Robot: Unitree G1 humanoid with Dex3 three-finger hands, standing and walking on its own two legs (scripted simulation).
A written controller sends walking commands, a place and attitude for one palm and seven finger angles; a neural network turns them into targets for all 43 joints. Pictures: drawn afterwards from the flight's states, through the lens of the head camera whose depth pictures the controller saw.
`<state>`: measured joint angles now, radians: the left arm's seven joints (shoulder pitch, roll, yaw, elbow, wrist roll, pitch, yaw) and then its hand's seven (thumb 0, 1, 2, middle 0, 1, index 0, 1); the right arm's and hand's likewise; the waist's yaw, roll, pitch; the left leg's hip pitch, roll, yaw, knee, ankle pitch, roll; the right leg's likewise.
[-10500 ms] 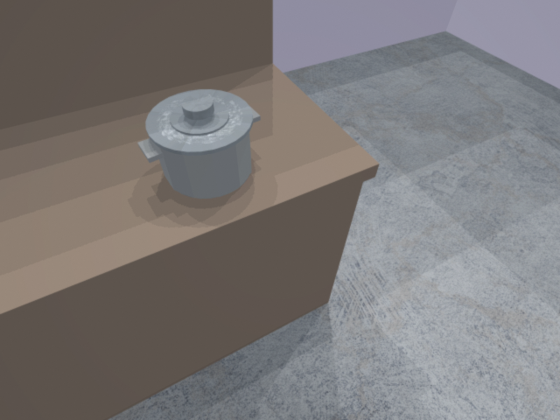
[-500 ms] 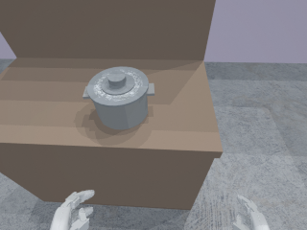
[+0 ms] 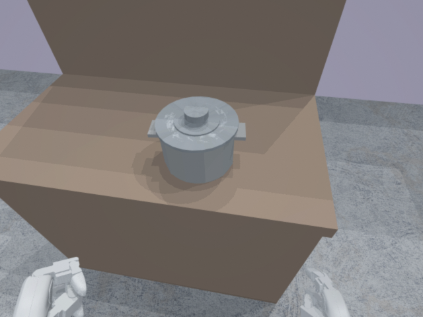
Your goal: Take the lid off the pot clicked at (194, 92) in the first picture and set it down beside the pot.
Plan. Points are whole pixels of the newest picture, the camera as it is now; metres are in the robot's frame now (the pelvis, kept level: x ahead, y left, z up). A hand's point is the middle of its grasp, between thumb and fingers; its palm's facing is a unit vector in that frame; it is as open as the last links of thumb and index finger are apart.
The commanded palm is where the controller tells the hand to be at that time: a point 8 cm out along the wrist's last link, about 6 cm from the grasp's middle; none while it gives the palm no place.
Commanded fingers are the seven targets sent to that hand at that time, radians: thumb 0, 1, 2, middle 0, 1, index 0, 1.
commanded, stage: raise the hand higher, near the body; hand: left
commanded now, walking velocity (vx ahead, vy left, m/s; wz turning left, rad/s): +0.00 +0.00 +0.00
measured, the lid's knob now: (196, 112) +0.50 +0.10 +0.12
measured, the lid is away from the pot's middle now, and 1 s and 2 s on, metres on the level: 0.00 0.00 0.00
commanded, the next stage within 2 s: reach forward and open the fingers in 0.70 s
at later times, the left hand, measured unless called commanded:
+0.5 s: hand (80, 268) +0.16 +0.22 +0.08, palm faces +0.30 -0.86 -0.41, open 3.1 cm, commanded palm +0.11 +0.26 +0.12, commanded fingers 0.00 0.90 0.90 -1.30 -1.50 -1.30 -1.50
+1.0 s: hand (73, 243) +0.19 +0.23 +0.11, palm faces +0.07 -0.28 -0.96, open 2.9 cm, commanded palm +0.16 +0.25 +0.17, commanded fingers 0.00 0.55 1.11 -1.18 -1.11 -1.18 -1.11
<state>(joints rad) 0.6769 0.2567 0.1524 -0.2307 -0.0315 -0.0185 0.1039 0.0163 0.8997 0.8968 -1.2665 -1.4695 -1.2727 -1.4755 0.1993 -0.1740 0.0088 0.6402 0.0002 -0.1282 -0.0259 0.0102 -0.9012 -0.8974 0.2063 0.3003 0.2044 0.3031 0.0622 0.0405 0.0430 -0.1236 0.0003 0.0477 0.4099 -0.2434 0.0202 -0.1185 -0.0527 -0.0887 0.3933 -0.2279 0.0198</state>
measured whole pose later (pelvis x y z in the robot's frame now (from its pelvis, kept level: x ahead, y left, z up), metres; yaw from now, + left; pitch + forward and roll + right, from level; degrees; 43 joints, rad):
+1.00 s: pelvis +0.00 -0.01 +0.00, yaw -2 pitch +0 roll +0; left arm 0.57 0.55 0.17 -0.53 0.58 0.08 0.08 0.01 0.79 0.94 -1.26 -1.39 -1.27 -1.39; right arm 0.15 -0.27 0.00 0.56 0.00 0.04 0.00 0.01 -0.90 -0.90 0.20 0.30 0.20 0.30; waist 0.09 0.10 0.02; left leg -0.21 0.03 0.07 0.48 -0.27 0.00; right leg -0.22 -0.03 -0.06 0.48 -0.26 0.00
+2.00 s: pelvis -0.05 +0.00 +0.00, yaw +0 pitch -2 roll +0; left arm -0.24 0.71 0.07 -0.15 0.69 0.13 -0.43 0.00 -0.31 1.47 -0.85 -0.09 -0.85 -0.09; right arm 0.10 -0.29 0.02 0.57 0.05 0.08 0.03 0.01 -0.90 -0.90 0.20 0.30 0.20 0.30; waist 0.08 0.12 0.06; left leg -0.18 -0.01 0.06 0.35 -0.14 0.03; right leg -0.19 -0.06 -0.08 0.36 -0.13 0.02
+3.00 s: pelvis -0.02 +0.00 +0.00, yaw -1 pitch +0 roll +0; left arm -0.70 0.55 -0.26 0.18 0.80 0.24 -0.52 0.00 -0.32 1.50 -0.85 -0.08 -0.86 -0.09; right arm 0.12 -0.31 0.01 0.60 0.07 0.12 0.04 0.01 -0.91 -0.90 0.20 0.30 0.20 0.30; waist 0.02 0.11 0.04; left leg -0.18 -0.01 0.06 0.35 -0.17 0.03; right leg -0.21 -0.06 -0.07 0.38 -0.18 0.01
